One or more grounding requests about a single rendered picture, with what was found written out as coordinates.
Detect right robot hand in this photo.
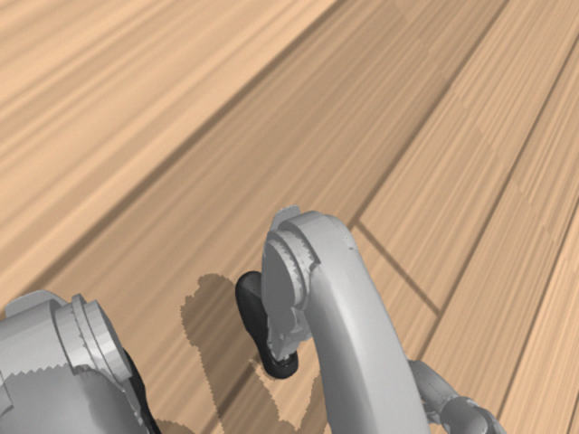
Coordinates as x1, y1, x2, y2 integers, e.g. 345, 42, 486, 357
406, 356, 460, 425

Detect left robot foot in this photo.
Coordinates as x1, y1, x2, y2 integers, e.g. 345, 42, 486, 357
123, 348, 161, 434

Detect right robot foot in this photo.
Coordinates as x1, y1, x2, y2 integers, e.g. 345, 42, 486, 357
235, 271, 299, 379

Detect right robot arm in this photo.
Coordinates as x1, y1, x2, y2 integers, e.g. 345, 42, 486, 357
440, 396, 507, 434

